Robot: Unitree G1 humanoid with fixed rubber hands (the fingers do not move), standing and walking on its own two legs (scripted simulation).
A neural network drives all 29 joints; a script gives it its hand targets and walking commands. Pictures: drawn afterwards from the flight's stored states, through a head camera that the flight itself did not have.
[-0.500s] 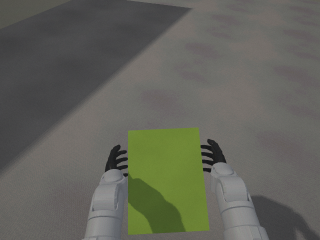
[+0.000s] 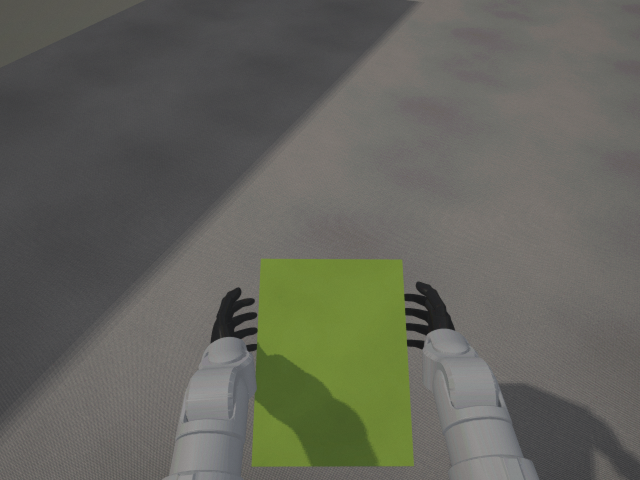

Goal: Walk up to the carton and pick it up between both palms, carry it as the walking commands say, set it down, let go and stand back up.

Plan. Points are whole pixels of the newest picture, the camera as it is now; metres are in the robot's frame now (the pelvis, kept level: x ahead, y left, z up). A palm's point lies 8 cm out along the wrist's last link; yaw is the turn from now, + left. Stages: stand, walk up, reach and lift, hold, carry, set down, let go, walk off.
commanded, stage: carry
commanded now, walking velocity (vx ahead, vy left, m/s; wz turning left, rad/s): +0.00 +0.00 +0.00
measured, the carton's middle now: (329, 354) +0.33 +0.01 -0.10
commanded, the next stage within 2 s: none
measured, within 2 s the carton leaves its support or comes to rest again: neither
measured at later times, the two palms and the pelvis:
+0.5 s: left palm (201, 177) +0.61 +0.24 +0.00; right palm (353, 168) +0.63 -0.03 +0.01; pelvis +0.32 +0.09 +0.00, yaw +1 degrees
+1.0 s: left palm (191, 93) +0.88 +0.31 +0.01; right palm (316, 91) +0.88 +0.04 +0.01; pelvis +0.58 +0.17 +0.00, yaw +1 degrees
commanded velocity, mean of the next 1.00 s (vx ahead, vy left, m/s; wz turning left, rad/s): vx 0.00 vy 0.00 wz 0.00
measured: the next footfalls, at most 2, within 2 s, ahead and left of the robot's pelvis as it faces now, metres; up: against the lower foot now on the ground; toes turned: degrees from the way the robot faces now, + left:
right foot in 0.10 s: +0.13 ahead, -0.06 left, +0.00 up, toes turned -7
left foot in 0.34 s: +0.36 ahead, +0.15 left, +0.00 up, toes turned +3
